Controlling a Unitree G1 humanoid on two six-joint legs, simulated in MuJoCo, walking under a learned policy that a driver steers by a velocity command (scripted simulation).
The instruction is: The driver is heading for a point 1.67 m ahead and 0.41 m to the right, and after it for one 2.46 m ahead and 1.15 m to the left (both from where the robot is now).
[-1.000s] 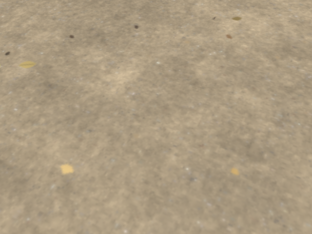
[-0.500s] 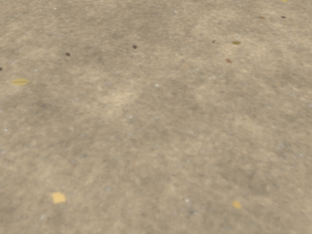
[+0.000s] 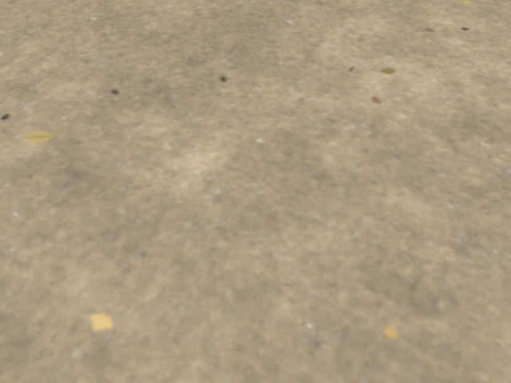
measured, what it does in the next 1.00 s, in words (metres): lifts its right foot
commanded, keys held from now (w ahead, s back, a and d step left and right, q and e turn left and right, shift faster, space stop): no key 0.58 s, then e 0.36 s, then w+e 0.06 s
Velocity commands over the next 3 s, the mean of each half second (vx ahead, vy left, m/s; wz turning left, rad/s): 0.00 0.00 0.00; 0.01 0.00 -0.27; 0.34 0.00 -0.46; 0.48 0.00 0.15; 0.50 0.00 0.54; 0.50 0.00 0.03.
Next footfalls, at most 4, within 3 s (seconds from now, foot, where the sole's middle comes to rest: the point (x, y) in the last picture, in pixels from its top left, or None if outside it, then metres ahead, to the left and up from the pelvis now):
1.08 right None -0.04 -0.13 -0.77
1.58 left None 0.38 -0.07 -0.77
2.04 right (426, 370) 0.55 -0.40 -0.77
2.54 left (326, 270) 0.85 -0.17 -0.77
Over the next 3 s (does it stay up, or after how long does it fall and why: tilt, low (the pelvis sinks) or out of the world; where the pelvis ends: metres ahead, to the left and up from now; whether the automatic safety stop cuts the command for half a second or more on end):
stays up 0.95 -0.25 0.00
